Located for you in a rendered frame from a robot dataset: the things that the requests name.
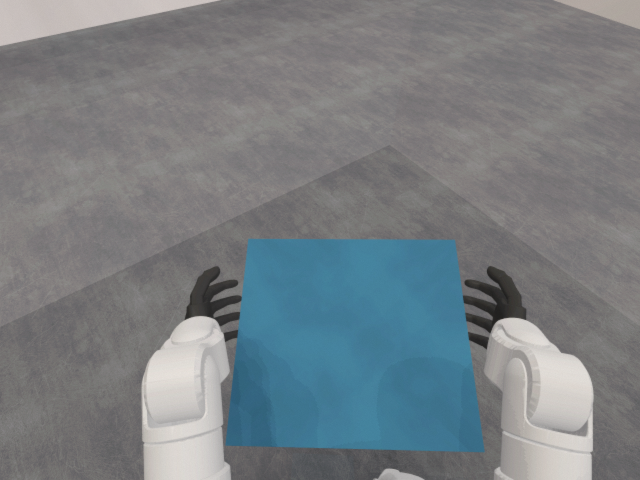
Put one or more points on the robot right shin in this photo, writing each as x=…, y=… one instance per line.
x=388, y=470

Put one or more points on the robot right forearm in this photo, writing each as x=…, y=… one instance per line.
x=547, y=405

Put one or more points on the carton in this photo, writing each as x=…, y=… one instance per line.
x=353, y=344

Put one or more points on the robot right hand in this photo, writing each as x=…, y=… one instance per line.
x=508, y=299

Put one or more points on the robot left hand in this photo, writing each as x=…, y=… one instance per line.
x=202, y=294

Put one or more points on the robot left forearm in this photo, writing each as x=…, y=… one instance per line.
x=182, y=405

